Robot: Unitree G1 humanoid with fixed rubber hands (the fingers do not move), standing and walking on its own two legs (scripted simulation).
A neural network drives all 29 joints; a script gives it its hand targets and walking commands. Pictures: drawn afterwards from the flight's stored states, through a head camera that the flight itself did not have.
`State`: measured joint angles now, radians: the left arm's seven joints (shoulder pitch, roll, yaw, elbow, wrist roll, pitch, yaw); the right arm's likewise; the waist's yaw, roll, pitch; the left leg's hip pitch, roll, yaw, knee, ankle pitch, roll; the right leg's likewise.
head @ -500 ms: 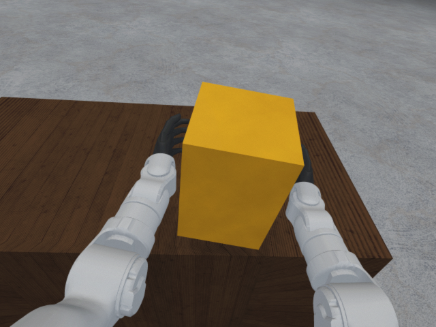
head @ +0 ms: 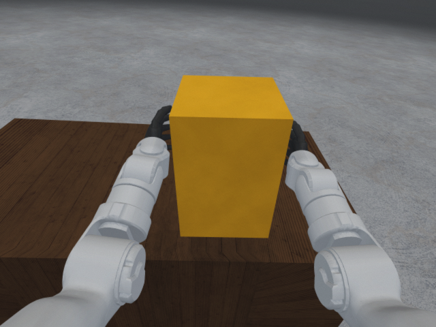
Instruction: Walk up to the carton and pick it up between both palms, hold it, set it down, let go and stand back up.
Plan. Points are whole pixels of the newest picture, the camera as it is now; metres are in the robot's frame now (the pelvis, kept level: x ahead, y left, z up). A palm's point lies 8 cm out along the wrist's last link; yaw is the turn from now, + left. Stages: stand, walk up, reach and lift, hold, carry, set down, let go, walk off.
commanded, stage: reach and lift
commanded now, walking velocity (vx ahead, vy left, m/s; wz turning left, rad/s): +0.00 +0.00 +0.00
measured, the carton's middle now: (226, 157) +0.41 +0.00 +0.17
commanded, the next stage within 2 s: hold in 1.16 s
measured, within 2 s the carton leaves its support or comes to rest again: neither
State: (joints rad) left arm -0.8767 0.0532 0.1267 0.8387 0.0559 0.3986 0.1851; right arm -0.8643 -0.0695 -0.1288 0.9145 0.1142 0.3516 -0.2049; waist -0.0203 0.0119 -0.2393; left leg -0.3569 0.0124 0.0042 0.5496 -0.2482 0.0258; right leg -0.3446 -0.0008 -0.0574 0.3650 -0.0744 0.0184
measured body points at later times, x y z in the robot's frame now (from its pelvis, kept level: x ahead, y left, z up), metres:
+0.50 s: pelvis +0.00 +0.00 +0.00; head -0.07 +0.01 +0.44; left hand +0.41 +0.13 +0.22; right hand +0.40 -0.14 +0.20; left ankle +0.02 +0.09 -0.74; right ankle +0.07 -0.14 -0.74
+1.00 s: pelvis +0.00 +0.00 +0.00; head -0.07 +0.00 +0.44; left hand +0.41 +0.13 +0.23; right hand +0.41 -0.15 +0.21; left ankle +0.02 +0.09 -0.74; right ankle +0.07 -0.14 -0.74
